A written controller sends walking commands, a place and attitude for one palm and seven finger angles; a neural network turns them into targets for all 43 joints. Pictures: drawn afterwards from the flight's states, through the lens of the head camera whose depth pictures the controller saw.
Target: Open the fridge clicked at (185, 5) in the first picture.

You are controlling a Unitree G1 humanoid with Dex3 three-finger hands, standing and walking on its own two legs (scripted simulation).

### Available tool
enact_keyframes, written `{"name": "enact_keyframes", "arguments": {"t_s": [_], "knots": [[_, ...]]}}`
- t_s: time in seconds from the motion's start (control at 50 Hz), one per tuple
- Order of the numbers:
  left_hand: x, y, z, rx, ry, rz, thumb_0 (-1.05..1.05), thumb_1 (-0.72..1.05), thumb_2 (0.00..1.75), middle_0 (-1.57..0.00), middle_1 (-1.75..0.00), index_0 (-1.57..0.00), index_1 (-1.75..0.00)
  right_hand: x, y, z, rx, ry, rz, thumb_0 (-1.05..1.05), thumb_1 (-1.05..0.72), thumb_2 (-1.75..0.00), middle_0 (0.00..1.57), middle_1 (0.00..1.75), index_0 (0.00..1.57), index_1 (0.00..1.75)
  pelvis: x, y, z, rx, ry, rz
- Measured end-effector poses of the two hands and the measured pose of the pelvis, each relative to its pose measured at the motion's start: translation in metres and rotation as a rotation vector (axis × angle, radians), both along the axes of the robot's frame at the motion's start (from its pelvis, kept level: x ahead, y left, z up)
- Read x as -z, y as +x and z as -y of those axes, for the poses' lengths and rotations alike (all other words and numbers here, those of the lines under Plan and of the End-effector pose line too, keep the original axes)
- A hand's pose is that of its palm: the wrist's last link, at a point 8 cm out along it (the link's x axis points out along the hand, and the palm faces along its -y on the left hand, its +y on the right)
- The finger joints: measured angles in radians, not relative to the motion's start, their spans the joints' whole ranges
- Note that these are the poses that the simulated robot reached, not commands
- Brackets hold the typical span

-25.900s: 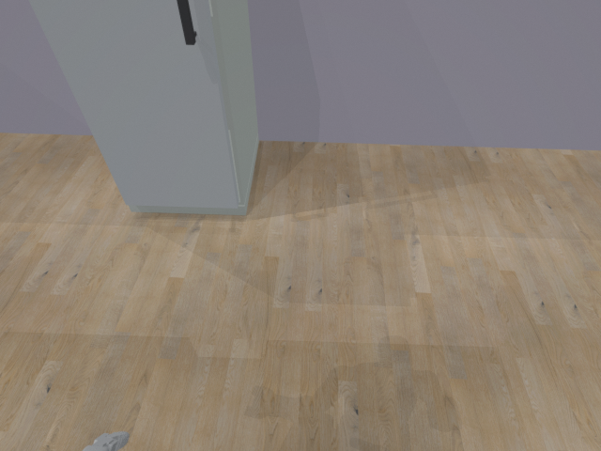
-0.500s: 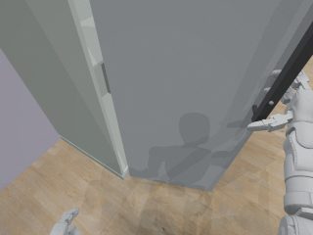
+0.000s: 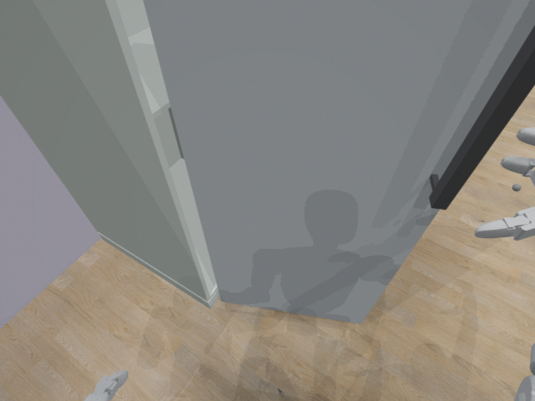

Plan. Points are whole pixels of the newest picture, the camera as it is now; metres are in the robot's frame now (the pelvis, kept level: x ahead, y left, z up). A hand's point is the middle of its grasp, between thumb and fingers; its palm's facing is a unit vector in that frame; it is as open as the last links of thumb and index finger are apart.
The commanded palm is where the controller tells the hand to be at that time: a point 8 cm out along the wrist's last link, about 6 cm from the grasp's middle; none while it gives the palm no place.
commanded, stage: slip the hand off the handle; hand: right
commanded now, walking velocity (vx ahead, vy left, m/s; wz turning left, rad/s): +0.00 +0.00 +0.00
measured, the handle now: (511, 71) +0.45 -0.25 +0.28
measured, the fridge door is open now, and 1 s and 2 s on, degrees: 68 68 68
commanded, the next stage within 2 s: draw the hand back to the body in 1.12 s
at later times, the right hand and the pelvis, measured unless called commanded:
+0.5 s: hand (533, 231) +0.32 -0.30 +0.15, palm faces +0.26 +0.95 -0.17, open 14.7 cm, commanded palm +0.27 -0.33 +0.16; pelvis -0.02 -0.02 +0.00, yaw +0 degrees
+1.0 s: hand out of the picture +0.25 -0.29 +0.15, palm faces +0.29 +0.94 -0.16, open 14.7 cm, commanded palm +0.22 -0.33 +0.16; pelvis -0.03 +0.00 +0.00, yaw -2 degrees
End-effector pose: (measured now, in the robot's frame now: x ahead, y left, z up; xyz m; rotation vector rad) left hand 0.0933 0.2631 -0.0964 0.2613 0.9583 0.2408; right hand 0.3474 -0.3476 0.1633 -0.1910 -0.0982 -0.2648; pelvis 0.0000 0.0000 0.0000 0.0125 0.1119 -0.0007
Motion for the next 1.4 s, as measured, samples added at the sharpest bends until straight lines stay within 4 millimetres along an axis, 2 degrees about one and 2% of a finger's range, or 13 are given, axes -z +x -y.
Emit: {"name": "enact_keyframes", "arguments": {"t_s": [0.16,0.24,0.3,0.4,0.62,0.76,0.9,1.08,1.26,1.34,1.4], "knots": [[-0.002,-0.023,0.001,-0.022,0.023,-0.01,0.01,0.91,0.9,-0.2,-0.3,-0.2,-0.3,0.001,-0.004,0.02,-0.003,0.008,-0.008,-0.01,0.55,-0.2,0.26,1.15,0.25,1.16,0.002,-0.011,0.006,-0.007,0.008,-0.009],[-0.002,-0.029,0.006,-0.025,0.015,-0.001,0.01,0.91,0.9,-0.2,-0.3,-0.2,-0.3,-0.003,-0.014,0.014,-0.046,-0.009,0.041,-0.01,0.55,-0.2,0.26,1.15,0.25,1.15,0.002,-0.013,0.012,-0.011,0.012,-0.005],[-0.002,-0.027,0.012,-0.023,0.001,0.02,0.01,0.91,0.9,-0.2,-0.3,-0.2,-0.3,0.003,-0.023,0.006,-0.075,0.009,0.037,-0.01,0.55,-0.2,0.26,1.15,0.25,1.15,0.002,-0.015,0.016,-0.012,0.012,0.005],[-0.006,-0.013,0.026,0.003,-0.02,0.088,0.01,0.91,0.9,-0.2,-0.3,-0.2,-0.3,0.014,-0.042,0.002,-0.049,0.028,0.012,-0.01,0.55,-0.2,0.26,1.15,0.25,1.16,0.002,-0.018,0.02,-0.013,0.01,0.025],[-0.021,0.035,0.052,0.124,-0.056,0.252,0.01,0.9,0.9,-0.21,-0.3,-0.2,-0.3,0.003,-0.087,-0.008,-0.02,0.0,0.062,-0.01,0.55,-0.2,0.26,1.15,0.25,1.16,0.001,-0.025,0.018,0.01,0.01,0.066],[-0.032,0.053,0.052,0.158,-0.059,0.318,0.01,0.9,0.9,-0.21,-0.3,-0.2,-0.3,0.01,-0.112,-0.011,-0.004,0.013,0.014,-0.01,0.55,-0.2,0.26,1.15,0.25,1.16,-0.001,-0.027,0.012,0.016,0.007,0.085],[-0.033,0.055,0.043,0.179,-0.043,0.322,0.01,0.9,0.9,-0.21,-0.3,-0.2,-0.3,0.007,-0.133,-0.016,0.011,-0.003,0.048,-0.01,0.55,-0.2,0.26,1.15,0.25,1.16,-0.002,-0.027,0.004,0.025,0.005,0.101],[-0.023,0.042,0.027,0.147,-0.032,0.285,0.01,0.9,0.9,-0.21,-0.3,-0.2,-0.3,0.004,-0.123,-0.013,0.009,0.001,0.022,-0.01,0.56,-0.2,0.26,1.15,0.25,1.16,-0.001,-0.03,-0.005,0.029,0.002,0.097],[-0.015,0.028,0.013,0.1,-0.028,0.254,0.01,0.9,0.9,-0.2,-0.3,-0.2,-0.3,0.004,-0.112,-0.019,-0.019,0.003,0.03,-0.01,0.55,-0.2,0.26,1.15,0.25,1.16,0.0,-0.025,-0.007,0.014,-0.004,0.081],[-0.016,0.03,0.012,0.073,-0.029,0.257,0.02,0.9,0.9,-0.2,-0.3,-0.2,-0.3,0.011,-0.108,-0.012,0.021,0.304,0.059,-0.02,0.55,-0.2,0.26,1.15,0.25,1.16,-0.003,-0.019,-0.006,0.021,-0.002,0.093],[-0.023,0.041,0.016,0.081,-0.034,0.299,0.02,0.9,0.9,-0.2,-0.3,-0.2,-0.3,0.011,-0.107,-0.014,0.064,0.27,-0.014,-0.01,0.55,-0.2,0.26,1.15,0.25,1.16,-0.005,-0.013,-0.004,0.016,-0.006,0.093]]}}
